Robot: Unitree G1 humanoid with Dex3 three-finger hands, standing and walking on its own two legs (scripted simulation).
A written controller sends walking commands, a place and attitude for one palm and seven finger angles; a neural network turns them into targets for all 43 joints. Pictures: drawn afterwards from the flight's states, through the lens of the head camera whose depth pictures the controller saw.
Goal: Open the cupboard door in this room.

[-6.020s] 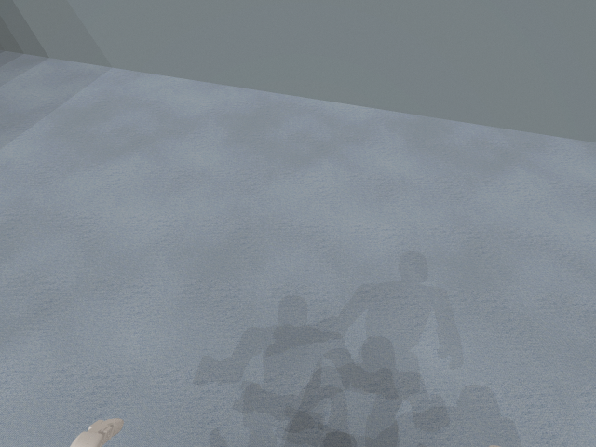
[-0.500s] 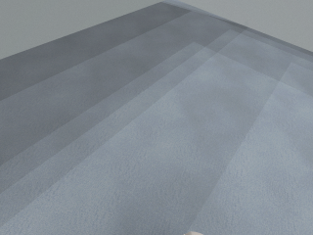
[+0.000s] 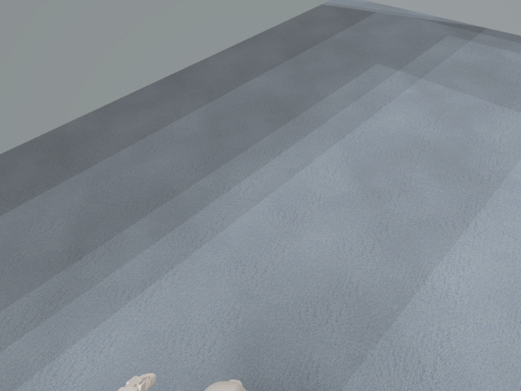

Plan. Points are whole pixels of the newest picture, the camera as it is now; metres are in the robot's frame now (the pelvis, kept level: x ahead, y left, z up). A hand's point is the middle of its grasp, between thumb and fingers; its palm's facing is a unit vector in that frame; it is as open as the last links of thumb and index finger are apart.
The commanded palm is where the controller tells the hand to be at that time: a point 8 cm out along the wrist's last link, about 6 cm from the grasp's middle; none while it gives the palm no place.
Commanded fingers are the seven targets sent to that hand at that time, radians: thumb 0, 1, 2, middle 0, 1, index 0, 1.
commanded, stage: turn or walk to find it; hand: left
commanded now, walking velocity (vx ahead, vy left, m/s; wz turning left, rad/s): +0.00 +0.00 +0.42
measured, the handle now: out of the picture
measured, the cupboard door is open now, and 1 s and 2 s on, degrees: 0 0 0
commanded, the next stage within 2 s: none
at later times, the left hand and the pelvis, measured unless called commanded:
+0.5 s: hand out of the picture -0.08 +0.25 -0.19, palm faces +0.29 -0.93 -0.24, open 7.3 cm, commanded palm none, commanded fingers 0.00 0.90 0.90 -0.20 -0.30 -0.20 -0.30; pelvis -0.04 +0.05 -0.01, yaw +13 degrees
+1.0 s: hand out of the picture -0.02 +0.24 -0.15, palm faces +0.39 -0.88 -0.28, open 7.4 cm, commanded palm none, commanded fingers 0.00 0.90 0.90 -0.20 -0.30 -0.20 -0.30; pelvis -0.06 +0.01 -0.01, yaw +25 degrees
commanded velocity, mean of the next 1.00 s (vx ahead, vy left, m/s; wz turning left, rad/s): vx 0.00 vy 0.00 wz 0.42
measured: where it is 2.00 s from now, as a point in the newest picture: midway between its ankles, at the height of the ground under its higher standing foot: outside the picture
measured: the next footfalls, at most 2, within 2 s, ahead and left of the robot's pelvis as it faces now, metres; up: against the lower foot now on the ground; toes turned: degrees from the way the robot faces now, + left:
left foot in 0.42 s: -0.04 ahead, +0.14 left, +0.00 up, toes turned +16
right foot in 0.96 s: +0.02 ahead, -0.07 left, +0.00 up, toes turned +21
